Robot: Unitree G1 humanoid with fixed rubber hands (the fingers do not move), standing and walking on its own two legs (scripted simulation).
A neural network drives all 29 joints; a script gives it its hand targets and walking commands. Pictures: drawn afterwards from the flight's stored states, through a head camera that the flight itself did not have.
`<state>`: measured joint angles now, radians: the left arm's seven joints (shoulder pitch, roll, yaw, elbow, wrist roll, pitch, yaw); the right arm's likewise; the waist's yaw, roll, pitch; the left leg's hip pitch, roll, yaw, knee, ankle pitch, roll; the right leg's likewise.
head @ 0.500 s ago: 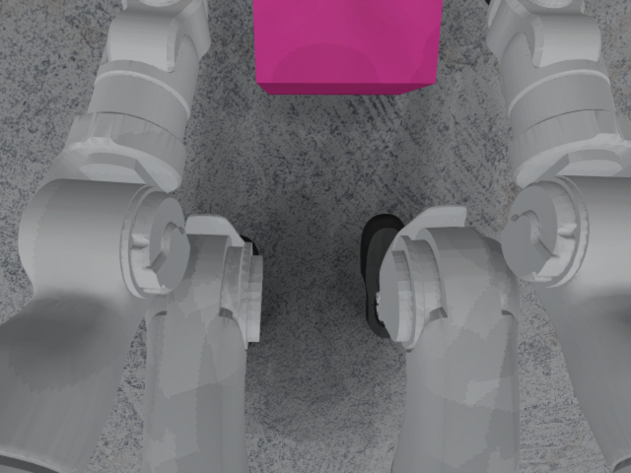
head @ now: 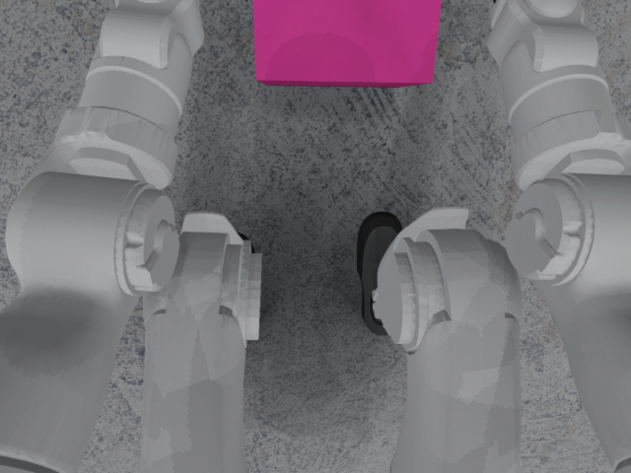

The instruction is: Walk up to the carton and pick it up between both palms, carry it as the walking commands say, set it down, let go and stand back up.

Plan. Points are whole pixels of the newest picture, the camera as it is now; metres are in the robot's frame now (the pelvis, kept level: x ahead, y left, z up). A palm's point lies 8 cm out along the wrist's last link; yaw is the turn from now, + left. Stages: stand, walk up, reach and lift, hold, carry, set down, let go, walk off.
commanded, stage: set down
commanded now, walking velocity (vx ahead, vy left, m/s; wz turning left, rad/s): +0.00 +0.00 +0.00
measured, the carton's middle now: out of the picture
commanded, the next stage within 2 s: let go in 1.76 s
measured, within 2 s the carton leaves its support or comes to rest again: neither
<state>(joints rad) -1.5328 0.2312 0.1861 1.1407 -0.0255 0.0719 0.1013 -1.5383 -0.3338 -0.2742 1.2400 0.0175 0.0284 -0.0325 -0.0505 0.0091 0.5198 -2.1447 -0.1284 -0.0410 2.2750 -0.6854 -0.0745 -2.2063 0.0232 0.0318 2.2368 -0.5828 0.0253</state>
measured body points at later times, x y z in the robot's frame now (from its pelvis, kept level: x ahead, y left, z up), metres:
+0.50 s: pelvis +0.00 +0.00 +0.01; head +0.37 -0.02 +0.26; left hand +0.58 +0.11 -0.15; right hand +0.56 -0.23 -0.15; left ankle +0.09 +0.12 -0.33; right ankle +0.12 -0.12 -0.33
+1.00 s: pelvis +0.01 +0.00 +0.11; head +0.35 -0.03 +0.40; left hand +0.58 +0.12 -0.01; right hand +0.56 -0.24 -0.01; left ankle +0.09 +0.12 -0.33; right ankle +0.11 -0.12 -0.33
